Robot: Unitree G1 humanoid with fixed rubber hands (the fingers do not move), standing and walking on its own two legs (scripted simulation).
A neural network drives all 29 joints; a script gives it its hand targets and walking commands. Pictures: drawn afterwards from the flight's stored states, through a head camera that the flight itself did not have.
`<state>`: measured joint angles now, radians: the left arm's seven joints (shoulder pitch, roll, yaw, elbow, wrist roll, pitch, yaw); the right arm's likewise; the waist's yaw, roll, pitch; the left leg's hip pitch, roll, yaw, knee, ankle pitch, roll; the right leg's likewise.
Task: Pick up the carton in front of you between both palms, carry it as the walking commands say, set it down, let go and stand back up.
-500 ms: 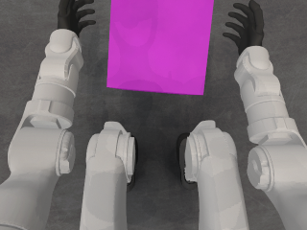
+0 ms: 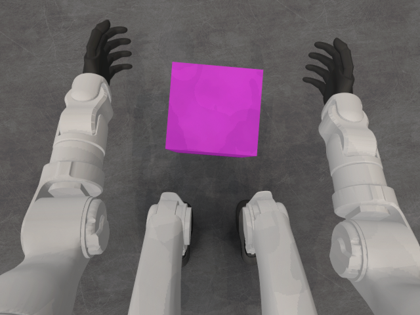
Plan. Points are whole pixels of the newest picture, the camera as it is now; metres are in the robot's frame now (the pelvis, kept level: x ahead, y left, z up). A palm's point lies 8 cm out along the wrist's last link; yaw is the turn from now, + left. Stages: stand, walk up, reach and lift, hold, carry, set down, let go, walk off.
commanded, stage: set down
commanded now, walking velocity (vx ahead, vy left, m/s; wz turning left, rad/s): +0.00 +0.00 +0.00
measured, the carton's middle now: (212, 118) +0.48 +0.01 -0.39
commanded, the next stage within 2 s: let go in 0.34 s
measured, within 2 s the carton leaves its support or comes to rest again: neither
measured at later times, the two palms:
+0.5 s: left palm (36, 45) +0.49 +0.22 +0.03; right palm (401, 68) +0.47 -0.19 +0.03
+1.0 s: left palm out of the picture +0.33 +0.23 +0.15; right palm out of the picture +0.33 -0.23 +0.16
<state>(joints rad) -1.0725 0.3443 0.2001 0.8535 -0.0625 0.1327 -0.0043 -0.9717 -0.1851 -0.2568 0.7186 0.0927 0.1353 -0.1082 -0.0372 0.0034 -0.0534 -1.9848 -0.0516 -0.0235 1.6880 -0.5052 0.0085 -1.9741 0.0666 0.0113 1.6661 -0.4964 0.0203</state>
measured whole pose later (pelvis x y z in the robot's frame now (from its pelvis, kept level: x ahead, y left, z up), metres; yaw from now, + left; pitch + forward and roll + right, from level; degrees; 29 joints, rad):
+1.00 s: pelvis +0.11 -0.01 +0.24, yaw +2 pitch +18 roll +0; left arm -0.01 0.20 0.11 0.55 0.01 -0.02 -0.03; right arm 0.04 -0.18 -0.08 0.51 0.01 -0.02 0.05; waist -0.03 -0.02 -0.06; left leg -0.63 -0.04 -0.06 0.61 -0.29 0.01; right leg -0.63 0.04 0.04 0.61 -0.29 -0.01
